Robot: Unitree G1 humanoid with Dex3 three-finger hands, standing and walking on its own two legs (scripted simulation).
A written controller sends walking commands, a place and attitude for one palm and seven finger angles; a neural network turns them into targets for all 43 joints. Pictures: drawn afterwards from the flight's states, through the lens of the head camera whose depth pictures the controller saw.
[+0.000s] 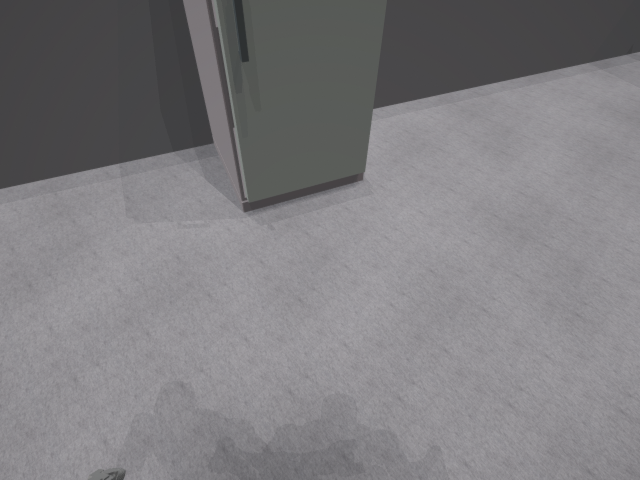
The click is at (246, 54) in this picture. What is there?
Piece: fridge door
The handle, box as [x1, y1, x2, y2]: [232, 0, 248, 61]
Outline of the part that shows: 232,0 239,46 238,52 240,55 240,59 242,61 247,61 248,56 241,0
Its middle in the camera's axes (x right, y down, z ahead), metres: -0.25 -0.69 +1.10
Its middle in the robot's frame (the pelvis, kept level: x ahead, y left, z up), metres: +1.29 +0.32 +0.13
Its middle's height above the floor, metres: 0.90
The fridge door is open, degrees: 0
